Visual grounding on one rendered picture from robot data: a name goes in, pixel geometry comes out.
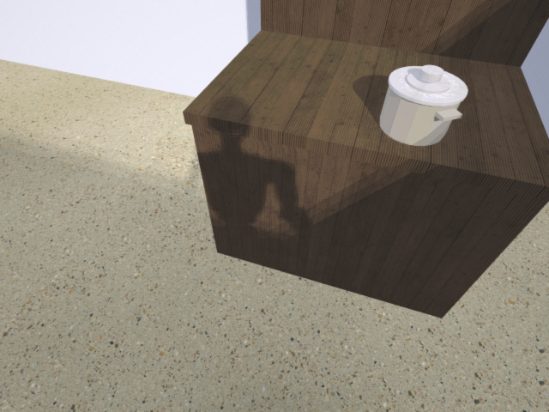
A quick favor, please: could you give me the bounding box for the knob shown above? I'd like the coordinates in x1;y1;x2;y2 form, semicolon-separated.
419;65;444;82

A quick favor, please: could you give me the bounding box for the table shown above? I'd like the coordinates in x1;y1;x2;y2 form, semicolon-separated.
183;0;549;318

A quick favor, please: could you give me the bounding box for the pot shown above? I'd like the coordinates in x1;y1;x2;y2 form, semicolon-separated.
380;86;462;146

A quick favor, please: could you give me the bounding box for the lid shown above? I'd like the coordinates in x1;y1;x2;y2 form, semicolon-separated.
389;66;468;106

